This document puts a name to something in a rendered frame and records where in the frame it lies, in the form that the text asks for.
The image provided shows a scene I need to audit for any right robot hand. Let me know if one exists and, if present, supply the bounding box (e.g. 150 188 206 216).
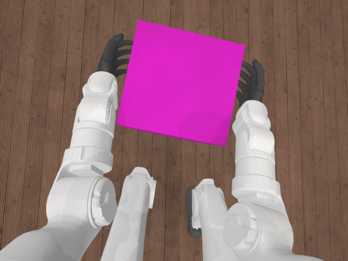
236 59 265 108

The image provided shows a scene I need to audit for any robot right foot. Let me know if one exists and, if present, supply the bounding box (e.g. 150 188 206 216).
185 186 202 238

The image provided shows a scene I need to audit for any carton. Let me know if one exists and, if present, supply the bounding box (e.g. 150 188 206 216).
116 20 245 146

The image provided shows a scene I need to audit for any robot right forearm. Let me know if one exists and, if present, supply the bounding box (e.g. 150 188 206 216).
232 100 289 220

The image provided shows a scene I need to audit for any robot right upper arm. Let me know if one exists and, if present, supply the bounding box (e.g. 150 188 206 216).
222 201 324 261

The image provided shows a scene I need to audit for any right robot thigh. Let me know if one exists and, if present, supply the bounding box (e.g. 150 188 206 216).
192 184 240 261

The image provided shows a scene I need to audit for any left robot hand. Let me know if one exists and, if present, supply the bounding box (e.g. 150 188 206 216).
97 33 133 78

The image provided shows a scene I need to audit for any robot left upper arm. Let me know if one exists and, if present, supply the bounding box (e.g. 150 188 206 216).
0 176 117 261

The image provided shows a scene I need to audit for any robot left forearm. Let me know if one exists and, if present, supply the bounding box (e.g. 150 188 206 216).
46 71 118 214

